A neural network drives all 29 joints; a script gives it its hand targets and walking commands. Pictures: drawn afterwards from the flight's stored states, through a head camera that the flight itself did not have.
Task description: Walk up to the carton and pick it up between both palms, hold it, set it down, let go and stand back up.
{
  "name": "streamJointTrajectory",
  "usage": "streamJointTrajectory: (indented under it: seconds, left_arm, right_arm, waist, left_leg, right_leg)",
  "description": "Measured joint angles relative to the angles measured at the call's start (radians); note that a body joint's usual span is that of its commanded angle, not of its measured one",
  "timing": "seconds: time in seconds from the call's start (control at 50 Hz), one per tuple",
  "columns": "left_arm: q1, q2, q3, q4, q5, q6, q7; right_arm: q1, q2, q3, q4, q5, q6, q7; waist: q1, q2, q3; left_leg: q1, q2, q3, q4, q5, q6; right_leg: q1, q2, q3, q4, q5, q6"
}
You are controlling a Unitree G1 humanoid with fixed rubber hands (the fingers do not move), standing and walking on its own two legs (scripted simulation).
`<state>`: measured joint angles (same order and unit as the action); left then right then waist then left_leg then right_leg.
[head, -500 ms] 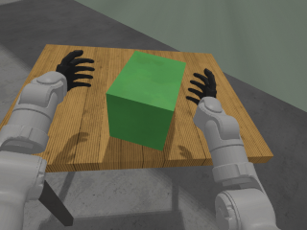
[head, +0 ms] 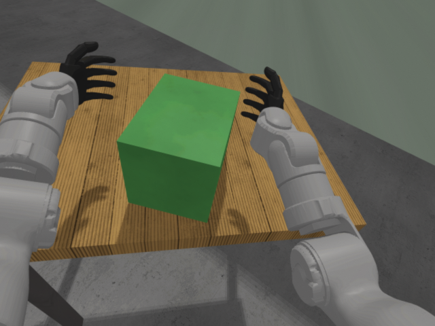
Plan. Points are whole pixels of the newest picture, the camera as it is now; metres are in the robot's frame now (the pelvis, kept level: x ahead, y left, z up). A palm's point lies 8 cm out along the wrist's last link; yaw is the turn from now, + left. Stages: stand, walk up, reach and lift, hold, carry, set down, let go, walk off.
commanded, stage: reach and lift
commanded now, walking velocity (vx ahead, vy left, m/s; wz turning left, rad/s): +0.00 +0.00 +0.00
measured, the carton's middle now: (185, 146) +0.47 -0.01 +0.09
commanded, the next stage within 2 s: none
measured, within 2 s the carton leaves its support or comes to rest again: neither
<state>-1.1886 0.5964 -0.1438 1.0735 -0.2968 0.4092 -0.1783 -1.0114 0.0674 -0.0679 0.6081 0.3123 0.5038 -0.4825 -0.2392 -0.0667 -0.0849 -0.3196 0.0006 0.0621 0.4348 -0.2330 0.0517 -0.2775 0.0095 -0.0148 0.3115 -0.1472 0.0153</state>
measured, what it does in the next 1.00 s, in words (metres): stands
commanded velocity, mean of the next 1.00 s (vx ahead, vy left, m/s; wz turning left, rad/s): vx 0.00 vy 0.00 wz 0.00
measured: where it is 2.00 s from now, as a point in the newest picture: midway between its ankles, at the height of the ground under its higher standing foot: outside the picture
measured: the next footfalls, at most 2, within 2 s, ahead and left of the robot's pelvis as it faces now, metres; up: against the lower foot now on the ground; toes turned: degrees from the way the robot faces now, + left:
none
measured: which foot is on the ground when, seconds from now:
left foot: down 0.00-1.00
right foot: down 0.00-1.00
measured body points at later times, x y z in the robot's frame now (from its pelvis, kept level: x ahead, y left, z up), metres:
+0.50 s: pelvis +0.00 -0.01 +0.00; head +0.03 +0.06 +0.44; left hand +0.51 +0.17 +0.16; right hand +0.43 -0.12 +0.22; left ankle -0.01 +0.08 -0.74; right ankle +0.00 -0.14 -0.74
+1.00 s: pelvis -0.02 -0.01 -0.01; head +0.05 +0.05 +0.43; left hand +0.52 +0.13 +0.14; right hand +0.42 -0.15 +0.12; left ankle -0.01 +0.08 -0.74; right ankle +0.00 -0.14 -0.74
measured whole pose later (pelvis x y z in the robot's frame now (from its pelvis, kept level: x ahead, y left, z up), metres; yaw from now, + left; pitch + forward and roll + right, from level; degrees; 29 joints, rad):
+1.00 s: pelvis -0.02 -0.01 -0.01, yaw +1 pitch +16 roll -2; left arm -1.32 0.44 0.00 1.53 -0.13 0.02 -0.11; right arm -1.05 0.21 -0.36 1.03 -0.02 0.11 -0.41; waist -0.29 -0.08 -0.18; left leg -0.55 0.00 0.04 0.45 -0.18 0.04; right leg -0.52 0.01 -0.05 0.35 -0.12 0.00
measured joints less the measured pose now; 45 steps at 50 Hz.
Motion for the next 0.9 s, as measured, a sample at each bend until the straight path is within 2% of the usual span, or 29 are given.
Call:
streamJointTrajectory:
  seconds: [0.2, 0.28, 0.42, 0.52, 0.56, 0.64, 0.68, 0.78, 0.84, 0.9]
  left_arm:
    - [-0.082, 0.003, 0.005, 0.122, 0.026, -0.036, -0.008]
    - [-0.071, -0.002, 0.010, 0.121, 0.035, -0.048, -0.005]
    - [-0.045, -0.020, 0.018, 0.176, 0.062, -0.095, 0.000]
    - [-0.015, -0.056, 0.036, 0.225, 0.086, -0.160, 0.007]
    - [-0.008, -0.072, 0.045, 0.254, 0.099, -0.191, 0.012]
    - [0.003, -0.096, -0.002, 0.292, 0.057, -0.254, 0.061]
    - [-0.017, -0.112, -0.010, 0.332, 0.055, -0.282, 0.068]
    - [-0.070, -0.136, -0.006, 0.432, 0.073, -0.340, 0.063]
    - [-0.093, -0.145, 0.023, 0.469, 0.088, -0.363, 0.065]
    - [-0.115, -0.144, 0.075, 0.470, 0.113, -0.378, 0.066]
  right_arm:
    - [-0.092, 0.027, -0.007, 0.103, -0.006, -0.022, -0.009]
    - [-0.090, 0.041, -0.015, 0.114, -0.011, -0.038, -0.009]
    - [-0.104, 0.057, -0.042, 0.168, -0.048, -0.101, -0.003]
    - [-0.116, 0.061, -0.062, 0.227, -0.077, -0.170, 0.018]
    - [-0.128, 0.065, -0.079, 0.261, -0.099, -0.201, 0.029]
    - [-0.177, 0.073, -0.151, 0.408, -0.139, -0.299, 0.074]
    - [-0.197, 0.067, -0.169, 0.471, -0.157, -0.324, 0.088]
    - [-0.198, 0.054, -0.178, 0.576, -0.167, -0.323, 0.093]
    - [-0.148, 0.070, -0.196, 0.568, -0.193, -0.332, 0.087]
    - [-0.083, 0.098, -0.230, 0.507, -0.247, -0.357, 0.077]
  waist:
    - [-0.016, -0.015, -0.009]
    - [-0.014, -0.019, -0.011]
    - [-0.018, -0.025, -0.010]
    - [-0.018, -0.026, -0.017]
    - [-0.020, -0.027, -0.020]
    - [-0.035, -0.014, -0.048]
    - [-0.038, -0.016, -0.060]
    - [-0.060, -0.026, -0.082]
    - [-0.069, -0.021, -0.088]
    - [-0.068, -0.013, -0.094]
  left_leg:
    - [-0.005, 0.003, -0.007, -0.012, 0.006, -0.010]
    - [-0.009, 0.004, -0.009, -0.015, 0.007, -0.012]
    - [-0.014, 0.006, -0.010, -0.001, 0.001, -0.013]
    - [-0.032, 0.006, -0.010, 0.012, 0.000, -0.011]
    - [-0.041, 0.005, -0.010, 0.016, 0.002, -0.010]
    - [-0.065, 0.012, -0.018, 0.012, 0.011, -0.020]
    - [-0.071, 0.014, -0.018, 0.006, 0.016, -0.018]
    - [-0.085, 0.007, -0.022, -0.018, 0.036, -0.015]
    - [-0.114, 0.005, -0.028, -0.017, 0.043, -0.016]
    - [-0.161, 0.002, -0.031, -0.009, 0.049, -0.014]
  right_leg:
    - [-0.008, 0.004, -0.008, -0.002, -0.002, -0.008]
    - [-0.011, 0.004, -0.010, -0.005, -0.001, -0.009]
    - [-0.013, 0.006, -0.012, 0.003, -0.005, -0.010]
    - [-0.030, 0.005, -0.011, 0.014, -0.005, -0.009]
    - [-0.040, 0.004, -0.012, 0.021, -0.005, -0.008]
    - [-0.055, 0.012, -0.023, -0.001, 0.018, -0.030]
    - [-0.056, 0.013, -0.023, -0.016, 0.027, -0.028]
    - [-0.077, 0.007, -0.028, -0.019, 0.028, -0.017]
    - [-0.108, 0.005, -0.034, -0.009, 0.028, -0.018]
    - [-0.160, 0.001, -0.038, 0.011, 0.026, -0.015]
